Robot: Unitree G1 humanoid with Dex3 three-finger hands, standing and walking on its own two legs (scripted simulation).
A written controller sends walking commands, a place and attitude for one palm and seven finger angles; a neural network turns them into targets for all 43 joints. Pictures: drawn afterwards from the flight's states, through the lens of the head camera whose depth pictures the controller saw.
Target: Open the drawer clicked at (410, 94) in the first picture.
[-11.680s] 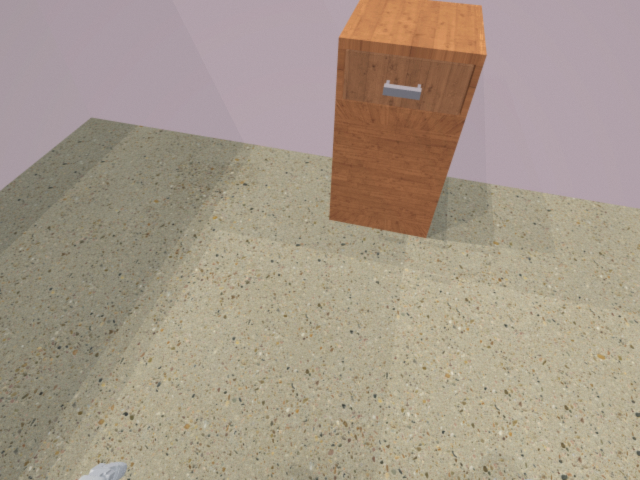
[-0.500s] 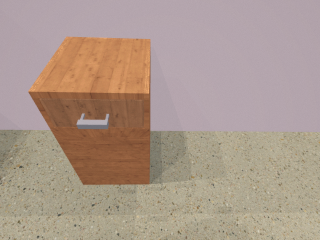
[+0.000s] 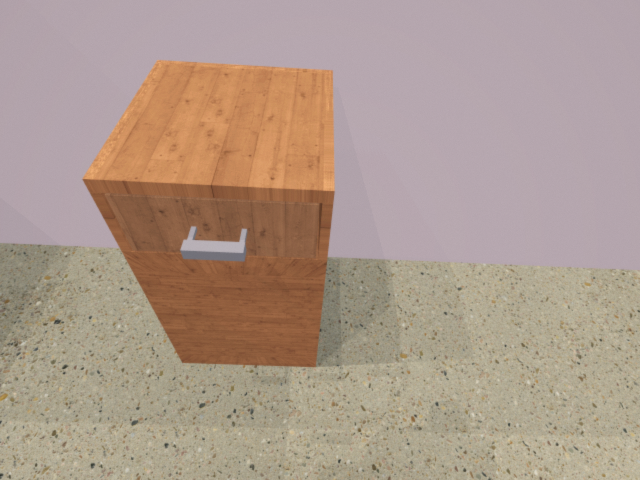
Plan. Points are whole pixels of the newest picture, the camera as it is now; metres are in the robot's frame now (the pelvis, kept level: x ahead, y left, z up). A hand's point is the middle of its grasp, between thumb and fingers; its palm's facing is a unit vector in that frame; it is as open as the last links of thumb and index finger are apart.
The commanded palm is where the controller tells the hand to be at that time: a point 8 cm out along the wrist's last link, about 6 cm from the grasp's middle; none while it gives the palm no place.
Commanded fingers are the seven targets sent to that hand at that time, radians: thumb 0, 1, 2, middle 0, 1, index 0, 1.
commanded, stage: come to a stop and stand still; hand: left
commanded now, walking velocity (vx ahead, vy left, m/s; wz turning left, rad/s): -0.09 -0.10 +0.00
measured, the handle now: (216, 241) +0.53 +0.23 -0.10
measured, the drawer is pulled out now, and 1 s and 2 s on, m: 0.00 0.00 0.00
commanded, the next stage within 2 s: look again from close up in 1.08 s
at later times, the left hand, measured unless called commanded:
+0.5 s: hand out of the picture -0.02 +0.11 -0.17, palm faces +0.05 -0.98 -0.18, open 7.3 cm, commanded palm none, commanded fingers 0.00 0.90 0.90 -0.20 -0.30 -0.20 -0.30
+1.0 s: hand out of the picture -0.03 +0.07 -0.17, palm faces +0.09 -0.99 -0.13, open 7.4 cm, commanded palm none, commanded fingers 0.00 0.90 0.90 -0.20 -0.30 -0.20 -0.30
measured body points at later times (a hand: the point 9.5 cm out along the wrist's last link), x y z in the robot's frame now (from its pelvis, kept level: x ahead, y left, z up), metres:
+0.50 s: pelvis -0.01 -0.06 +0.00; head -0.01 -0.06 +0.45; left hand -0.02 +0.16 -0.16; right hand -0.03 -0.26 -0.16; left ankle -0.02 +0.06 -0.74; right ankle -0.01 -0.12 -0.74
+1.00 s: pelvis +0.01 -0.07 +0.00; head +0.01 -0.07 +0.45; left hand -0.04 +0.12 -0.16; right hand -0.02 -0.26 -0.16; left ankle -0.02 +0.06 -0.74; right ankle -0.01 -0.12 -0.74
